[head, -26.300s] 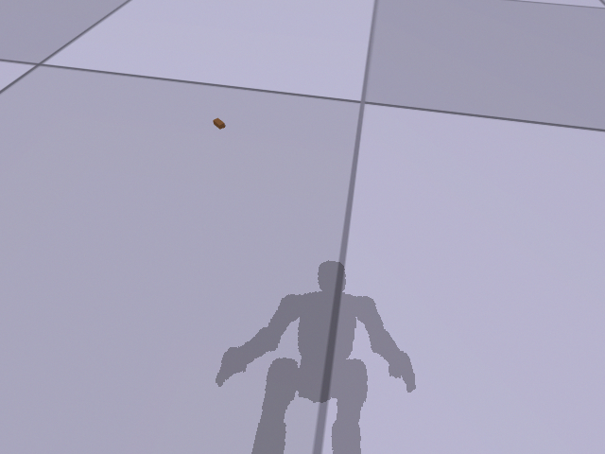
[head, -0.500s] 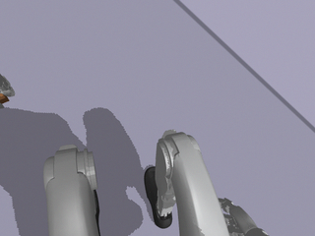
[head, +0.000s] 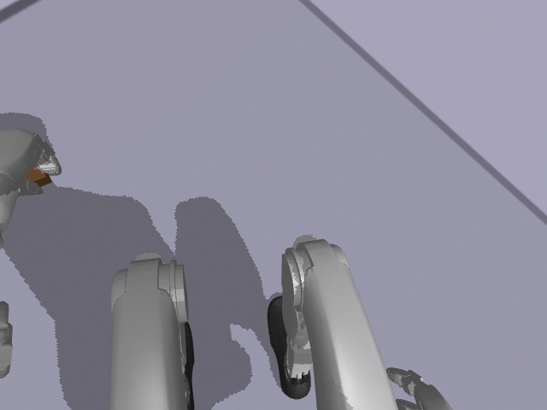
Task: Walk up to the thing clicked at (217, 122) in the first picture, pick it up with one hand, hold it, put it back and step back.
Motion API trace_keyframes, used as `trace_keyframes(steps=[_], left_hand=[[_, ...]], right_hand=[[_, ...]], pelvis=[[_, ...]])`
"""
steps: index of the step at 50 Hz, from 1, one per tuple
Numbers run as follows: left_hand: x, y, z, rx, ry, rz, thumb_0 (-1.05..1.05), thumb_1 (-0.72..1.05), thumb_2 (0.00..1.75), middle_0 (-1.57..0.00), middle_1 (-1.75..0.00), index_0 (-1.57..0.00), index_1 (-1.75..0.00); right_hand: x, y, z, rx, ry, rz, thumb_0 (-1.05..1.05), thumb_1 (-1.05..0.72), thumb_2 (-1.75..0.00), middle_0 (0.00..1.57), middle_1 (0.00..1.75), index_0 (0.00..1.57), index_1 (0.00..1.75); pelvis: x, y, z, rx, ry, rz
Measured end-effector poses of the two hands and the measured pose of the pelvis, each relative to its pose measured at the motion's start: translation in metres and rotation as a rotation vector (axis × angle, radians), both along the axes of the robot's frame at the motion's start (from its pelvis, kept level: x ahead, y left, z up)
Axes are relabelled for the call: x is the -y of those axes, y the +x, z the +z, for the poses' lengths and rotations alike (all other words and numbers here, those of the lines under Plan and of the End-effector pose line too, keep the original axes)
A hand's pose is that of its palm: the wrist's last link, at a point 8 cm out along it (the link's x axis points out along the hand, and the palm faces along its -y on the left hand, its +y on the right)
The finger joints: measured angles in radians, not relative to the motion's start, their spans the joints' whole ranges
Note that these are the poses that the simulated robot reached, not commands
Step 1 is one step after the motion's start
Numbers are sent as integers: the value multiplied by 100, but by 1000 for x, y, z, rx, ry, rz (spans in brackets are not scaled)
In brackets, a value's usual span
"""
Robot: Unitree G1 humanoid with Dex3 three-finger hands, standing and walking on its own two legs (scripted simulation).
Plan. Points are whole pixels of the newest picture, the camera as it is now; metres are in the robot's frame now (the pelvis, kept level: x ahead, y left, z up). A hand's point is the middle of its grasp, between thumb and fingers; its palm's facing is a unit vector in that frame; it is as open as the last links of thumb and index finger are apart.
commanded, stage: lift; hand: left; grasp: from above
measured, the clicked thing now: (20, 179) +0.45 +0.34 -0.17
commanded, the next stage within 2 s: hold in 1.36 s
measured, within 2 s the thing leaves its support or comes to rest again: neither
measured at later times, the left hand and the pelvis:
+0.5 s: hand out of the picture +0.37 +0.31 +0.05, palm faces -0.43 -0.10 -0.90, open 4.7 cm; pelvis +0.00 +0.00 +0.13, yaw +3 degrees
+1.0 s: hand out of the picture +0.35 +0.28 +0.23, palm faces -0.45 -0.10 -0.89, open 4.7 cm; pelvis +0.04 +0.00 +0.30, yaw +5 degrees
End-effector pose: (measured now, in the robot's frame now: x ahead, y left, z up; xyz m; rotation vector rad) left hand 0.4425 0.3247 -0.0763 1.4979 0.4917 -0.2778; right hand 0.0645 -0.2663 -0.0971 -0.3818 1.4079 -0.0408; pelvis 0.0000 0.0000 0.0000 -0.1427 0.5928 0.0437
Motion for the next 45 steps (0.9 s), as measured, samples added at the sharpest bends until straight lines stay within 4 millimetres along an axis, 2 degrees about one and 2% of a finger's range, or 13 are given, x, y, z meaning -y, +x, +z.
trace_keyframes(steps=[10, 19, 27, 35, 39, 45], left_hand=[[-3, -27, 61, 9, -10, -4, -8, 65, 0, -108, 0, -124, -2], [4, -51, 129, 32, -24, -9, -8, 65, 0, -108, 0, -125, -2], [16, -71, 202, 41, -39, -2, -8, 65, 0, -108, 0, -125, -2], [31, -89, 276, 39, -54, 1, -8, 65, 0, -108, 0, -125, -2], [36, -93, 306, 34, -49, 1, -8, 65, 0, -107, -1, -125, -3], [40, -92, 341, 31, -42, 6, -7, 65, 0, -106, -3, -123, -5]], right_hand=[[-1, 27, 36, 89, 3, -3, 0, -92, -90, 20, 30, 20, 30], [-8, 59, 83, 199, 14, -7, 0, -92, -90, 20, 30, 20, 30], [-16, 78, 139, 281, 28, -32, 1, -91, -90, 20, 30, 20, 30], [-23, 86, 205, 345, 38, -66, 1, -91, -90, 20, 30, 20, 30], [-23, 88, 236, 371, 38, -80, 1, -91, -90, 20, 30, 20, 30], [-21, 89, 273, 394, 32, -100, 1, -91, -90, 20, 30, 20, 30]], pelvis=[[-1, -2, 41, -1, 16, 9], [-1, -1, 92, 27, 32, 23], [-1, 3, 151, 83, 53, 30], [-1, 13, 216, 163, 77, 36], [-1, 20, 246, 203, 88, 38], [-2, 31, 281, 254, 99, 40]])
